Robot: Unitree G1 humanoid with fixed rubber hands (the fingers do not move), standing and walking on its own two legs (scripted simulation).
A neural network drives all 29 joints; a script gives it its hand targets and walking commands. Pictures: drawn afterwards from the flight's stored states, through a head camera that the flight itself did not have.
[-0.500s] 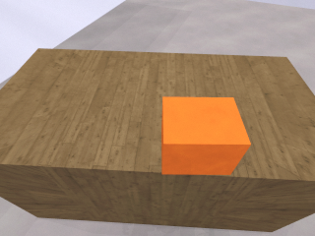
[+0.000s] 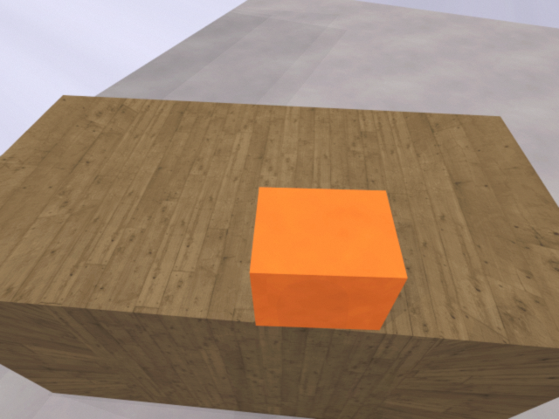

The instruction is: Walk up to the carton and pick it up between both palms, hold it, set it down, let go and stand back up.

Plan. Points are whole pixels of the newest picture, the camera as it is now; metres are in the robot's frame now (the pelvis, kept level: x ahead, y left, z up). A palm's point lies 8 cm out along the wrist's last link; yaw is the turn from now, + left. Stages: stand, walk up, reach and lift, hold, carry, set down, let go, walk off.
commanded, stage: walk up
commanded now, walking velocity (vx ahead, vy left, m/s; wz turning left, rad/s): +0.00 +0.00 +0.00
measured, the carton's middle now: (319, 259) +0.37 -0.05 +0.00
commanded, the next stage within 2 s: none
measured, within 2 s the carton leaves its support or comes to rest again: neither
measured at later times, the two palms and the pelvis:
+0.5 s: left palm out of the picture -0.04 +0.23 -0.15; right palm out of the picture -0.08 -0.21 -0.13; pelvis -0.02 +0.00 +0.01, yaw +0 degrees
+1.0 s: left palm out of the picture +0.05 +0.08 -0.10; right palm out of the picture -0.04 -0.36 -0.15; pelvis +0.00 -0.15 +0.01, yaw -2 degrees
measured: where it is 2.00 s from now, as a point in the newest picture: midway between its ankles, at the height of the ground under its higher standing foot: outside the picture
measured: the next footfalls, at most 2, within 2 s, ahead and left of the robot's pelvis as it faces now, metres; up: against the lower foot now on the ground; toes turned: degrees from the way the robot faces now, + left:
right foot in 0.80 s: +0.04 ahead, -0.23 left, +0.00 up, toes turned -5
left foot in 1.28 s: +0.02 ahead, -0.05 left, +0.00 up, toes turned +0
